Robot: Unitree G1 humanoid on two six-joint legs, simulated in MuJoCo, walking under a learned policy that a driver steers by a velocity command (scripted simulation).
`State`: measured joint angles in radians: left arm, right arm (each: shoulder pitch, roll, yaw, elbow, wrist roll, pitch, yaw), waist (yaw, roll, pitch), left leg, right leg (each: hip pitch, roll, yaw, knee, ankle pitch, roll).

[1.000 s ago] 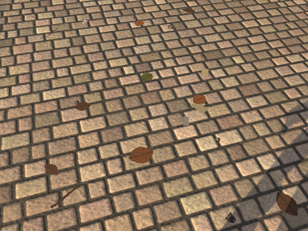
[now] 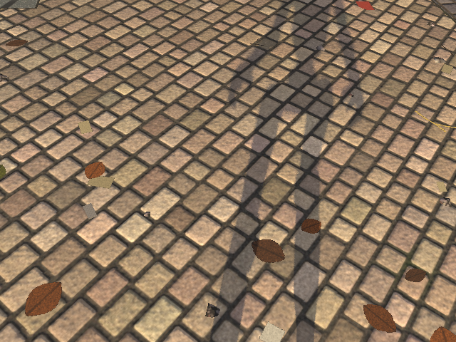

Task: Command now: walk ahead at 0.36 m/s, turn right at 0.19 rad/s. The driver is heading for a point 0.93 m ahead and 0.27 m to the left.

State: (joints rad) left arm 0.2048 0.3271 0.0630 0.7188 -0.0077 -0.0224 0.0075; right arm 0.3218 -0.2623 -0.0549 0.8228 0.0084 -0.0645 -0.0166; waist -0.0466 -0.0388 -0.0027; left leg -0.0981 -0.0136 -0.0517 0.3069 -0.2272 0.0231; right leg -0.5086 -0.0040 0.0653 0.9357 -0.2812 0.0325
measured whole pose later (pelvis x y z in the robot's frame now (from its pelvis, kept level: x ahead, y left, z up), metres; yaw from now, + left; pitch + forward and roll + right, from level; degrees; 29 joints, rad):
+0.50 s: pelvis +0.20 -0.06 -0.01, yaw +12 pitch +1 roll -2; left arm 0.36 0.26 0.06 0.82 0.01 -0.10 0.00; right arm 0.20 -0.31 -0.06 0.73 0.03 -0.04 0.02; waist 0.06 0.05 0.03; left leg -0.68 0.09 -0.07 0.90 -0.06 0.00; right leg 0.03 0.03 -0.16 0.22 -0.26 -0.03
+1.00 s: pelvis +0.46 +0.06 +0.00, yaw +29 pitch +1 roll +0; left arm 0.09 0.32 0.04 0.66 0.02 -0.09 0.01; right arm 0.32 -0.29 -0.06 0.70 0.02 -0.05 0.00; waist -0.06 -0.03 0.06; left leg -0.17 -0.13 -0.11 0.35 -0.19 0.10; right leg -0.67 -0.11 0.11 0.82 -0.10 0.08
